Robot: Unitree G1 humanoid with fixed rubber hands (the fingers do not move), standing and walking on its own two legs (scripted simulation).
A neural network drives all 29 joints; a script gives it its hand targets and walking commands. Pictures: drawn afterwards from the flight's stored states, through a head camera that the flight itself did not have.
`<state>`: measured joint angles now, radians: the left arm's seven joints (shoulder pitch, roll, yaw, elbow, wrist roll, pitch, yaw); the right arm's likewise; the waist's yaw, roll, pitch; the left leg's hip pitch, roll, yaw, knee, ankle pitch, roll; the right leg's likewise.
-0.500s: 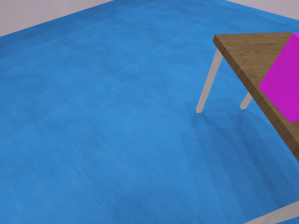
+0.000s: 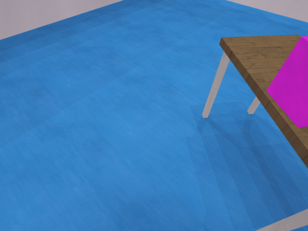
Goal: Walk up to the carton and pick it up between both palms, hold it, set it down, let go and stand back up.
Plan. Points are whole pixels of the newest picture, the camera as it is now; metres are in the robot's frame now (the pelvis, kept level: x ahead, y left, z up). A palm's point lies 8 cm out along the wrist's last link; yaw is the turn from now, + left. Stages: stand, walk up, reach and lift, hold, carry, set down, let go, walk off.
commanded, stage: stand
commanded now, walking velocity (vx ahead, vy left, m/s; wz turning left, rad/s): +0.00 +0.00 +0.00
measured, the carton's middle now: out of the picture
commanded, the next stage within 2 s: walk up in 1.10 s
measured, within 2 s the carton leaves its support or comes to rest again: neither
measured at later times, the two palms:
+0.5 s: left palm out of the picture +0.01 +0.23 -0.14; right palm out of the picture +0.03 -0.23 -0.13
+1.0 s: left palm out of the picture +0.01 +0.23 -0.14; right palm out of the picture +0.02 -0.23 -0.14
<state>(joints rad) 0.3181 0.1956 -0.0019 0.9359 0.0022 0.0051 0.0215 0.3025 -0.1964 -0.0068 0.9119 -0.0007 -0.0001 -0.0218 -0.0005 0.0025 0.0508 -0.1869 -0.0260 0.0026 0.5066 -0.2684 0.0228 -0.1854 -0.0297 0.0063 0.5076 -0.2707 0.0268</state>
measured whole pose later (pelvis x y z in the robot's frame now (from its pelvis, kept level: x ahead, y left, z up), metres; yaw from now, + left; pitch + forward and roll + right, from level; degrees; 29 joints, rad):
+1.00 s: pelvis +0.01 +0.00 +0.00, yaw +0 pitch -3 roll +0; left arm 0.31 0.17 -0.01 1.03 0.00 0.00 0.03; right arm 0.30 -0.17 0.00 1.01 0.00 -0.01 -0.04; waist 0.00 0.00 0.05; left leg -0.17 -0.03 0.00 0.47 -0.26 0.03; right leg -0.16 -0.04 0.00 0.47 -0.26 0.03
